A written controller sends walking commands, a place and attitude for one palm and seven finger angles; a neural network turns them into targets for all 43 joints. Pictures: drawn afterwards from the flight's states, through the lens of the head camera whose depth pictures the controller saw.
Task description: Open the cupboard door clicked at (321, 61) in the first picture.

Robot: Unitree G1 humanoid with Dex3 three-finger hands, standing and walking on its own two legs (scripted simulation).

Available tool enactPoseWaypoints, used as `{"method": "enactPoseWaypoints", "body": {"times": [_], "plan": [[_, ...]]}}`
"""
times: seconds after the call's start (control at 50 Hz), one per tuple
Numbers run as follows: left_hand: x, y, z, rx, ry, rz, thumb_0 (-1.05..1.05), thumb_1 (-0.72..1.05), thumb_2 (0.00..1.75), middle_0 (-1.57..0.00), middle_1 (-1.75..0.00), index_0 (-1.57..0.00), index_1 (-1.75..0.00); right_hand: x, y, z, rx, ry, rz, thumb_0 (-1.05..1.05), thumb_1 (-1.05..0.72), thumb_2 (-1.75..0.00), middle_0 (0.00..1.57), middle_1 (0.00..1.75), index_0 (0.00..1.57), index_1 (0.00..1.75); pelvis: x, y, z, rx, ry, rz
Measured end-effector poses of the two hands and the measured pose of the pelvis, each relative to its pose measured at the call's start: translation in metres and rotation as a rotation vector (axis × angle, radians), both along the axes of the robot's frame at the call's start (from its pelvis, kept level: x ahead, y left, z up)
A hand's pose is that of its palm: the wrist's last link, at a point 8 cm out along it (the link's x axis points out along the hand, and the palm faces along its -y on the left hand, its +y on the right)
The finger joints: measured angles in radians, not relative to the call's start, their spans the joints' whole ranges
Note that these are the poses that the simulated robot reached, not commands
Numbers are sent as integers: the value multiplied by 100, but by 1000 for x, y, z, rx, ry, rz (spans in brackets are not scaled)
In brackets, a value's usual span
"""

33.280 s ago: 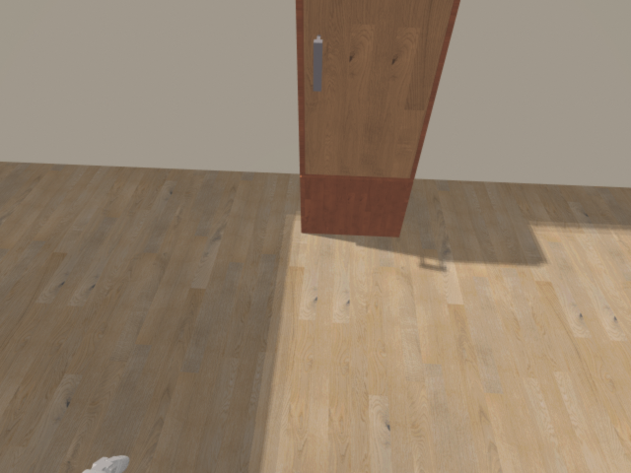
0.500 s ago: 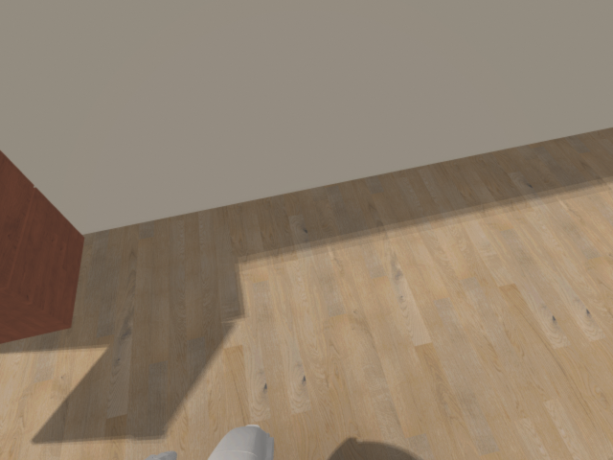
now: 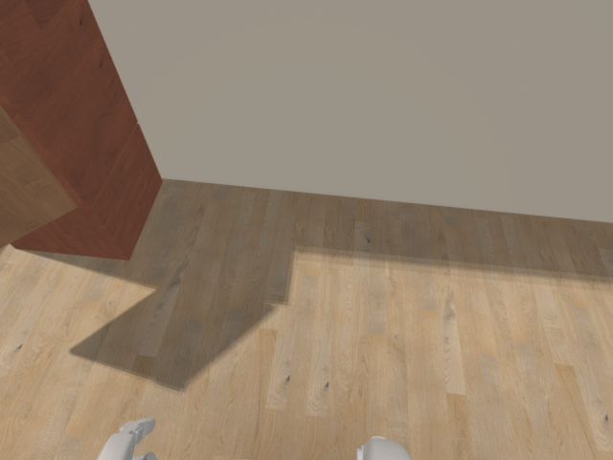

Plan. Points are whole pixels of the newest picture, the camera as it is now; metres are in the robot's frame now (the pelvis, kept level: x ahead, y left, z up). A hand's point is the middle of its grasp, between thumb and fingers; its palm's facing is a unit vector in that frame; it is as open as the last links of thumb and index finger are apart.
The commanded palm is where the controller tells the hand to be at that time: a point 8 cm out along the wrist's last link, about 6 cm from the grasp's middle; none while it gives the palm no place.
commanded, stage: turn to face it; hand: left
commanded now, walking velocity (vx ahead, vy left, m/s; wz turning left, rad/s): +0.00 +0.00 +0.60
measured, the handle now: out of the picture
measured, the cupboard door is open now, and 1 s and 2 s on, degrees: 49 49 49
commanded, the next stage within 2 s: take the last steps up to it in 1.18 s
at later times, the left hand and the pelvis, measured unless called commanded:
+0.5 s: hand out of the picture -0.01 +0.17 -0.17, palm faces +0.35 -0.91 -0.23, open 7.4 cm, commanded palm none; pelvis +0.01 -0.04 -0.01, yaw +20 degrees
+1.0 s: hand out of the picture +0.02 +0.20 -0.15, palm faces +0.55 -0.79 -0.26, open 7.4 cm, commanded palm none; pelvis +0.03 -0.04 -0.01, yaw +34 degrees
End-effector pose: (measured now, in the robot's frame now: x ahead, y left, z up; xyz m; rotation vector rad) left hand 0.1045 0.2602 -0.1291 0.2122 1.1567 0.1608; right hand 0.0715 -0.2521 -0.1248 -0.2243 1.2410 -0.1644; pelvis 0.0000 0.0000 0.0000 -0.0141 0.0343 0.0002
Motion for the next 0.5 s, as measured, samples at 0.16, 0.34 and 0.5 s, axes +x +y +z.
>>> {"method": "enactPoseWaypoints", "body": {"times": [0.16,0.34,0.5], "plan": [[2,-36,8,40,-76,42,1,91,90,-20,-30,-19,-30,-1,-34,-30,45,62,18,1,-90,-90,20,30,20,30,3,-36,-12,20,2,95],[-61,-61,12,13,5,200,1,91,90,-20,-30,-20,-30,47,-45,-18,43,71,151,1,-90,-90,20,30,20,30,10,-50,1,60,-17,239],[-136,-52,-13,-35,99,380,1,91,90,-20,-30,-20,-30,122,2,-8,13,-14,355,1,-91,-90,20,30,19,29,11,-35,-8,51,-19,355]]}}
